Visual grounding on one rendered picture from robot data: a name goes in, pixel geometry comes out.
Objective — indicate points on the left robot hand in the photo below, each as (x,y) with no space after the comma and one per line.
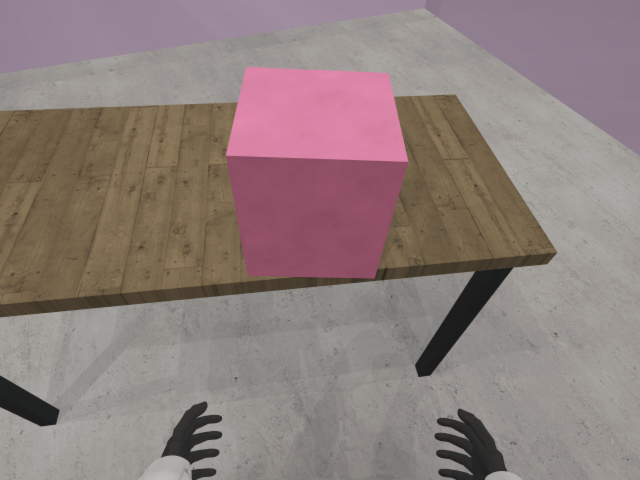
(182,440)

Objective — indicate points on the left robot forearm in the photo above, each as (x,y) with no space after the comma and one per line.
(168,468)

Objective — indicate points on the table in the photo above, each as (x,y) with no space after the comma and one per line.
(113,206)

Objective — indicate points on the right robot hand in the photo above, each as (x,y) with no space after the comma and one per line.
(485,458)

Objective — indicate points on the carton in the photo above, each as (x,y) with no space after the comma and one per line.
(316,161)

